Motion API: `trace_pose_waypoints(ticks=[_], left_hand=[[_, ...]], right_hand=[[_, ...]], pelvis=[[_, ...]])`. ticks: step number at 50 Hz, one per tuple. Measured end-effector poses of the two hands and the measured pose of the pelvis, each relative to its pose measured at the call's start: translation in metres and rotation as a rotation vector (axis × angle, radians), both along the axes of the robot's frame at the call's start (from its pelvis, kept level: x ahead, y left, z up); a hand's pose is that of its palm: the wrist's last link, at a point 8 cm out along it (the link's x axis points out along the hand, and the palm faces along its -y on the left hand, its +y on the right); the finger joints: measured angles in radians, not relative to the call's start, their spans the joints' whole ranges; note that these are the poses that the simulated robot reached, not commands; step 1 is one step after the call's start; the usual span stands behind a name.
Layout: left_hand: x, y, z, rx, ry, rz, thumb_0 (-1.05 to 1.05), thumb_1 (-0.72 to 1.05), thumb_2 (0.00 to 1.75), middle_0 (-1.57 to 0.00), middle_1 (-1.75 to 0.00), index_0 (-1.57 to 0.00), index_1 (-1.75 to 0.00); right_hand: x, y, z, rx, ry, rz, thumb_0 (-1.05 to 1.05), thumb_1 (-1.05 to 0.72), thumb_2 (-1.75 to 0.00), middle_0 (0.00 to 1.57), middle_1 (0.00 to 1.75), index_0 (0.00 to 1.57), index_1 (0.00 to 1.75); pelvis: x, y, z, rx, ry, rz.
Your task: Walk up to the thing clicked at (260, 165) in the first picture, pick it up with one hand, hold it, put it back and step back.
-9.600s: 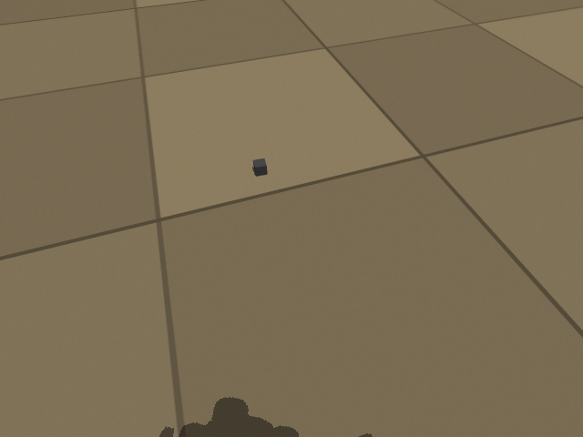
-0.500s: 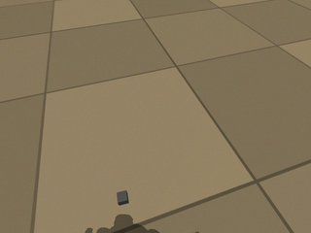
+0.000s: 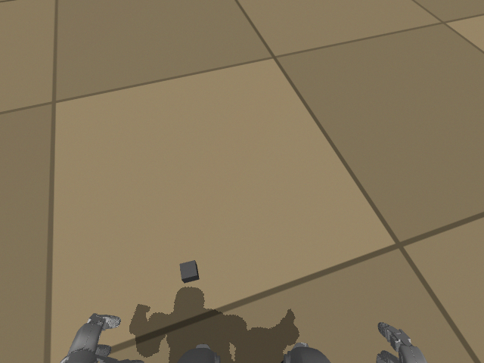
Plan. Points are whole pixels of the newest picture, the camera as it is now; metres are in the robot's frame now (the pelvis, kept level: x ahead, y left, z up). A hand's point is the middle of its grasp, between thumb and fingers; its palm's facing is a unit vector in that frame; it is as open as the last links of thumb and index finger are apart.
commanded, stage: rise first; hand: left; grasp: from above
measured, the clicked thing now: (189, 271) +0.45 +0.23 -0.71
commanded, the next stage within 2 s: none
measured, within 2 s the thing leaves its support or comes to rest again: neither
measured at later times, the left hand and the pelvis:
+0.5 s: hand (137, 324) +0.21 +0.27 -0.32, palm faces -0.39 -0.54 -0.75, open 14.2 cm; pelvis -0.04 +0.00 -0.17, yaw +1 degrees
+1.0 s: hand (156, 292) +0.32 +0.28 -0.47, palm faces -0.45 -0.11 -0.89, open 14.1 cm; pelvis -0.09 +0.00 -0.32, yaw -2 degrees
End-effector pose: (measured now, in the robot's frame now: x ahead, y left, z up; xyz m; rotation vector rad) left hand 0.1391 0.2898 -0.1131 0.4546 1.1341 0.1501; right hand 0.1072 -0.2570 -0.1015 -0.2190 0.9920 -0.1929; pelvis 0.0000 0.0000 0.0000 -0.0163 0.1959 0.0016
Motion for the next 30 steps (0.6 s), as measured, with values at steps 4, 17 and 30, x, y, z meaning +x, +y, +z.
trace_pose_waypoints(ticks=[4,17,30], left_hand=[[-0.004,0.001,-0.016,0.019,-0.027,-0.04,0.0,-0.41,0.98,-0.16,-0.94,-0.12,-0.98],[0.022,0.016,-0.088,0.219,-0.018,-0.255,0.0,-0.57,1.04,-0.11,-1.01,-0.07,-1.05],[0.111,0.003,-0.191,0.515,-0.148,-0.56,0.0,-0.58,1.04,-0.09,-1.04,-0.07,-1.07]], right_hand=[[0.016,0.002,-0.009,-0.026,-0.052,0.033,0.01,-0.86,-0.89,0.2,0.3,0.21,0.3],[0.049,0.009,-0.075,-0.042,-0.15,0.138,0.01,-0.87,-0.9,0.2,0.3,0.21,0.3],[0.006,-0.014,-0.229,-0.016,0.029,0.103,0.01,-0.89,-0.9,0.2,0.3,0.21,0.3]], pelvis=[[-0.003,0.003,-0.018,-0.005,0.038,0.001],[-0.02,0.003,-0.091,-0.012,0.215,0.013],[-0.054,-0.006,-0.209,-0.009,0.388,0.014]])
